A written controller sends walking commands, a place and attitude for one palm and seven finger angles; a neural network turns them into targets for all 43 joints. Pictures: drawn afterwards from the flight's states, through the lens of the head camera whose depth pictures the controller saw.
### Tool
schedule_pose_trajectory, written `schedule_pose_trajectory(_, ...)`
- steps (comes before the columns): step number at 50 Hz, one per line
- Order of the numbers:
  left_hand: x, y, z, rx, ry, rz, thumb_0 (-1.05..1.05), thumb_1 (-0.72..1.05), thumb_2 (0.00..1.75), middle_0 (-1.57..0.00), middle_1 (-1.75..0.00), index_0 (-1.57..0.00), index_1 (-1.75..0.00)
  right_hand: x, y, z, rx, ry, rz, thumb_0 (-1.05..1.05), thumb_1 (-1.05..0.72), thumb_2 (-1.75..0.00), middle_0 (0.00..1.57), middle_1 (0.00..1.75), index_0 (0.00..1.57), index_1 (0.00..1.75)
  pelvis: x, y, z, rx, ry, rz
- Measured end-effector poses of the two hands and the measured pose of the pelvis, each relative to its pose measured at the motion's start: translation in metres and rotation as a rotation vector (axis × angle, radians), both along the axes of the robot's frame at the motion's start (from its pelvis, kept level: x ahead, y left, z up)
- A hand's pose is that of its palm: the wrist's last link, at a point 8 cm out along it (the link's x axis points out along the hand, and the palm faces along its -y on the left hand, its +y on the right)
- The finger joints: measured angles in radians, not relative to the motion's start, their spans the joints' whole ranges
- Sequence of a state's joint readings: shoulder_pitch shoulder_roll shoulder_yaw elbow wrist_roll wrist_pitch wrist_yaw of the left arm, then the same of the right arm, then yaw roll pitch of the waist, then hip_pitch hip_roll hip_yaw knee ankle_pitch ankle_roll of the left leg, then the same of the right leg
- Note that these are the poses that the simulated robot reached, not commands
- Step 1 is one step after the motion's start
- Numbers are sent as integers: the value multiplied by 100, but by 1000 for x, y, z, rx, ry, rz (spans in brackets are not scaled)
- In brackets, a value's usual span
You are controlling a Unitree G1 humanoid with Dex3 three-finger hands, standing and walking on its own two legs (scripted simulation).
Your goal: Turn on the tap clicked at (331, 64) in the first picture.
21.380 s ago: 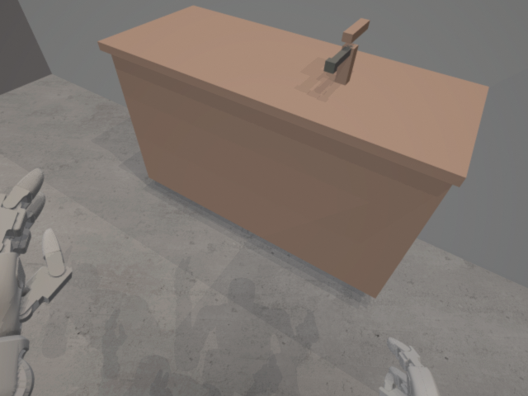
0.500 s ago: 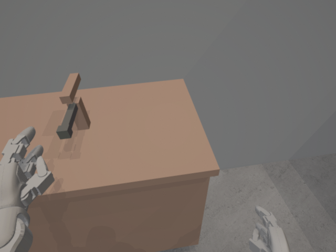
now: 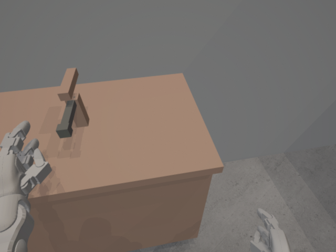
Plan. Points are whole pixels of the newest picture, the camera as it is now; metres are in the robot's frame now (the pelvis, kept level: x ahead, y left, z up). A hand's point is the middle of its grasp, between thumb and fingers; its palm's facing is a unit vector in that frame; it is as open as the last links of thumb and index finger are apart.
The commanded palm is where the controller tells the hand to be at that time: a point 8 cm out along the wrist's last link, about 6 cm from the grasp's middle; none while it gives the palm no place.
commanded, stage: reach beside the lever's end, fingers flat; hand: left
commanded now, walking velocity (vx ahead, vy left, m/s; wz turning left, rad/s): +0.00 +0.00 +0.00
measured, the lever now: (64, 130) +0.35 +0.32 +0.11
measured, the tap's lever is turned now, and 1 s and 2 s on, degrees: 0 0 0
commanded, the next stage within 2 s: push the lever round in 1.42 s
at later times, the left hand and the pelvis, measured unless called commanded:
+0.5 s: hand (48, 152) +0.27 +0.30 +0.13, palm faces +0.53 -0.84 -0.10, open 7.7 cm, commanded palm +0.23 +0.34 +0.13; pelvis -0.01 +0.01 +0.00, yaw +0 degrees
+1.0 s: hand (44, 142) +0.31 +0.35 +0.11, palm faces +0.54 -0.83 -0.11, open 7.8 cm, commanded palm +0.27 +0.38 +0.11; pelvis +0.00 +0.01 +0.00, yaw -1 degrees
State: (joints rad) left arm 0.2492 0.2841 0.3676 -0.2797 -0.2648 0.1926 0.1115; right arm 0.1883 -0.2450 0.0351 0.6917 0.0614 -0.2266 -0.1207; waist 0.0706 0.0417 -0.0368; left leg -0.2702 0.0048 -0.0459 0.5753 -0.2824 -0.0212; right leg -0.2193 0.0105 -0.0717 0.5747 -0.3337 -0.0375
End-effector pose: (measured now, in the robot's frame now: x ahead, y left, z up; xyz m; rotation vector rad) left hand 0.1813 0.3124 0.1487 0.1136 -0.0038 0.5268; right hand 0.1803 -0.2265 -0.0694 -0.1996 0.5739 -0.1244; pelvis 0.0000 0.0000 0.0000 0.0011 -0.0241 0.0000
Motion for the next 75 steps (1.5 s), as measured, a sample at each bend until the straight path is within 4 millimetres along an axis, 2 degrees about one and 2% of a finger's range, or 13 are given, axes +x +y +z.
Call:
schedule_pose_trajectory(16,27,7,-7,-16,9,-11,2,89,90,-18,-23,-18,-24,-4,13,0,7,35,-1,2,-90,-90,20,30,20,30,-3,10,2,0,5,-11)
schedule_pose_trajectory(24,36,22,-10,-15,14,31,2,89,90,-17,-21,-17,-22,-10,5,-4,-14,70,-12,2,-90,-90,20,30,20,30,-5,8,2,-3,7,-6)
schedule_pose_trajectory(38,75,41,-19,-23,44,28,2,89,90,-16,-18,-16,-18,-33,-17,-14,-37,144,-73,2,-90,-90,20,30,20,30,-3,4,1,-6,45,-14)
schedule_pose_trajectory(50,83,69,-31,-29,56,57,2,89,90,-15,-15,-15,-16,-59,-30,-24,-63,240,-124,2,-90,-90,20,30,20,30,1,5,-2,-11,74,-15)
schedule_pose_trajectory(56,92,72,-30,-19,31,26,2,90,90,-15,-15,-15,-15,-65,-28,-26,-65,259,-136,2,-90,-90,20,30,20,30,2,10,-2,-15,85,-17)
schedule_pose_trajectory(65,100,65,-40,-39,50,13,2,89,90,-15,-15,-15,-15,-62,-16,-25,-50,248,-134,2,-90,-90,20,30,20,30,3,16,-2,-14,92,-24)
schedule_pose_trajectory(75,89,78,-39,-34,35,32,2,89,90,-15,-15,-15,-15,-52,-7,-22,-46,231,-117,2,-90,-90,20,30,20,30,5,20,-3,-18,88,-22)
